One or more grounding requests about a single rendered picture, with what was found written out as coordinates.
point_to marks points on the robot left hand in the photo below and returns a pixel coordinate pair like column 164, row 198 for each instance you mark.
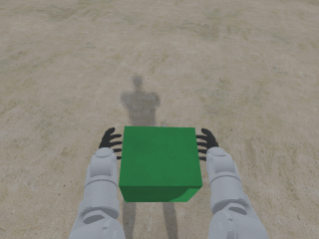
column 108, row 137

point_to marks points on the robot right hand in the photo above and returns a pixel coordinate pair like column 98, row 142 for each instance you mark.
column 210, row 142

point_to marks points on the robot right upper arm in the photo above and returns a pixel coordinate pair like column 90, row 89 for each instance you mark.
column 227, row 224

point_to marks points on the robot left upper arm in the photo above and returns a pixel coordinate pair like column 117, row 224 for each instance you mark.
column 106, row 228

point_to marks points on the robot left forearm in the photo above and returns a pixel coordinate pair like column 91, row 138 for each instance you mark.
column 100, row 198

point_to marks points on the robot right forearm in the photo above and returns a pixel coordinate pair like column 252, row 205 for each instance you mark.
column 225, row 184

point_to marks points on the carton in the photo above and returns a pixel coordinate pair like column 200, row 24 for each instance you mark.
column 159, row 164

